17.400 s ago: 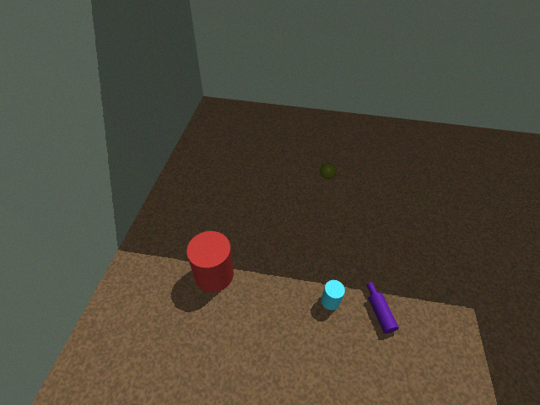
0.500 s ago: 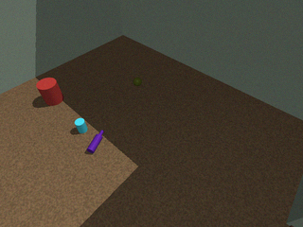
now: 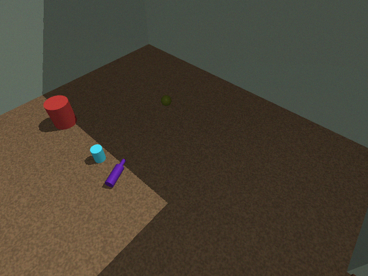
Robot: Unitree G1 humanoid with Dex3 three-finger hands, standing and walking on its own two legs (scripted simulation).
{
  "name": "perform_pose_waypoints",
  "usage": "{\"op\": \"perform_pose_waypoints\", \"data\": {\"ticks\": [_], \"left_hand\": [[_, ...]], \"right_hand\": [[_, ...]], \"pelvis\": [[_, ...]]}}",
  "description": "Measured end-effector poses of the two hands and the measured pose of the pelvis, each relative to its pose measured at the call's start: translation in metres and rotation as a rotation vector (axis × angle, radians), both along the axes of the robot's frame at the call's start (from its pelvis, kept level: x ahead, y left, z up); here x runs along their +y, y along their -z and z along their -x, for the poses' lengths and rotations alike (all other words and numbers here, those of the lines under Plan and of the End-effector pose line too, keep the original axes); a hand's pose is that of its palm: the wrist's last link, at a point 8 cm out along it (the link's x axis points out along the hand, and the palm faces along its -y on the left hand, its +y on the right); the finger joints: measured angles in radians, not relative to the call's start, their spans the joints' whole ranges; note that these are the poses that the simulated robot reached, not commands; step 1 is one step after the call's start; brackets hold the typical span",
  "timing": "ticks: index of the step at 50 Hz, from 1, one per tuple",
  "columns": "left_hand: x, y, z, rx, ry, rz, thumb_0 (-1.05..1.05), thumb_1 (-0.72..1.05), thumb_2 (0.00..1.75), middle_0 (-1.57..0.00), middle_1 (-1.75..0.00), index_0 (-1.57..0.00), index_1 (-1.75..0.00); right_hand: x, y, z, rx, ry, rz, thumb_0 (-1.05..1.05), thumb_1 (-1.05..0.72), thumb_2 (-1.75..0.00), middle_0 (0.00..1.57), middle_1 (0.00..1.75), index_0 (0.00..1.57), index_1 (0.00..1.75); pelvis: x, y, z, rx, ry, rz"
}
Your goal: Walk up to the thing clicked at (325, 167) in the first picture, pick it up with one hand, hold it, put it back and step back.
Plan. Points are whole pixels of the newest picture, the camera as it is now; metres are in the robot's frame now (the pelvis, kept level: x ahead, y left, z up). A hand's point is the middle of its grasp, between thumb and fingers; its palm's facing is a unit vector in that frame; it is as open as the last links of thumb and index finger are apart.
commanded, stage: stand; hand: left
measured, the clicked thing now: (166, 100) +1.52 +0.17 -0.74
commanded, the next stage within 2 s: walk up in 0.36 s
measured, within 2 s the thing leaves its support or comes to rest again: neither
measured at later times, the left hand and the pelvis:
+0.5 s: hand out of the picture +0.08 +0.28 -0.15, palm faces +0.04 -0.94 -0.34, open 7.3 cm; pelvis +0.03 +0.01 +0.00, yaw +1 degrees
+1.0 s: hand (70, 218) +0.29 +0.32 -0.15, palm faces -0.12 -0.93 -0.35, open 7.4 cm; pelvis +0.21 +0.04 -0.01, yaw -4 degrees
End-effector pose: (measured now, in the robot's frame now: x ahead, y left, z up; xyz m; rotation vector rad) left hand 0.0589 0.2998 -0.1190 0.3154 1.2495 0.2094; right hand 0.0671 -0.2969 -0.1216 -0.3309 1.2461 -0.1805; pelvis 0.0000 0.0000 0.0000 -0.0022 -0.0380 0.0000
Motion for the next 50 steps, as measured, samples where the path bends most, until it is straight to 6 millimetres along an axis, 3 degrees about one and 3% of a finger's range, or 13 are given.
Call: {"op": "perform_pose_waypoints", "data": {"ticks": [12, 22, 28, 32, 34, 37, 44, 50], "left_hand": [[0.0, 0.001, 0.001, 0.019, -0.001, -0.002, 0.01, 0.91, 0.9, -0.21, -0.3, -0.21, -0.3], [0.007, -0.002, -0.009, -0.036, -0.005, 0.014, 0.01, 0.91, 0.9, -0.21, -0.3, -0.21, -0.3], [0.042, -0.003, -0.003, -0.052, -0.053, -0.009, 0.01, 0.91, 0.9, -0.21, -0.3, -0.21, -0.3], [0.077, 0.014, -0.006, 0.025, -0.06, -0.019, 0.01, 0.9, 0.9, -0.21, -0.3, -0.21, -0.3], [0.089, 0.023, -0.02, 0.062, -0.044, -0.03, 0.01, 0.91, 0.9, -0.21, -0.3, -0.21, -0.3], [0.091, 0.022, -0.053, 0.057, -0.012, -0.016, 0.01, 0.91, 0.9, -0.2, -0.29, -0.2, -0.3], [0.082, 0.003, -0.143, -0.031, 0.071, 0.019, 0.01, 0.91, 0.9, -0.2, -0.29, -0.2, -0.3], [0.064, -0.01, -0.227, -0.054, 0.13, 0.002, 0.01, 0.91, 0.9, -0.2, -0.3, -0.2, -0.3]], "right_hand": [[0.0, 0.002, 0.0, 0.019, 0.001, -0.001, 0.0, -0.9, -0.9, 0.2, 0.3, 0.2, 0.3], [-0.005, -0.003, -0.013, -0.021, -0.006, -0.007, 0.0, -0.9, -0.9, 0.2, 0.3, 0.2, 0.3], [-0.008, -0.016, -0.052, -0.038, -0.057, 0.051, 0.01, -0.9, -0.9, 0.2, 0.3, 0.2, 0.3], [0.004, -0.022, -0.088, -0.121, -0.06, 0.088, 0.01, -0.9, -0.9, 0.2, 0.3, 0.2, 0.3], [0.009, -0.022, -0.095, -0.167, -0.037, 0.111, 0.0, -0.9, -0.9, 0.2, 0.3, 0.2, 0.3], [0.017, -0.025, -0.093, -0.157, 0.016, 0.105, 0.0, -0.9, -0.9, 0.2, 0.3, 0.2, 0.3], [0.03, -0.025, -0.099, -0.096, 0.076, 0.059, 0.0, -0.9, -0.9, 0.2, 0.3, 0.2, 0.3], [0.023, -0.007, -0.128, -0.041, 0.108, 0.01, 0.01, -0.9, -0.9, 0.21, 0.3, 0.2, 0.3]], "pelvis": [[0.0, 0.0, -0.004, 0.008, 0.0, -0.001], [0.002, 0.002, -0.015, 0.017, -0.004, 0.005], [0.022, 0.006, -0.039, 0.005, -0.018, 0.013], [0.043, 0.019, -0.065, -0.01, -0.008, 0.015], [0.051, 0.026, -0.076, -0.014, 0.009, -0.002], [0.056, 0.02, -0.096, -0.017, 0.016, -0.007], [0.057, 0.007, -0.149, -0.027, 0.04, -0.022], [0.043, 0.009, -0.205, -0.017, 0.063, -0.038]]}}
